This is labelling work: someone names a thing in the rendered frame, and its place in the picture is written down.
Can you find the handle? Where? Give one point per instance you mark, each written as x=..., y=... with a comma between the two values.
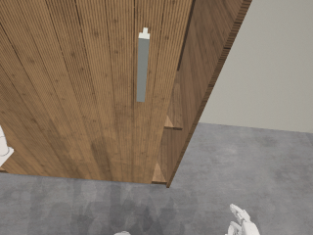
x=142, y=67

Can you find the wardrobe door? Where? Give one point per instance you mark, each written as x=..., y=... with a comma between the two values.
x=68, y=85

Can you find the right robot hand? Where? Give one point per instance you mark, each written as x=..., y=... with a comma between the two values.
x=248, y=227

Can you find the left robot hand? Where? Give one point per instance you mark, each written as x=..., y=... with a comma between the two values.
x=5, y=151

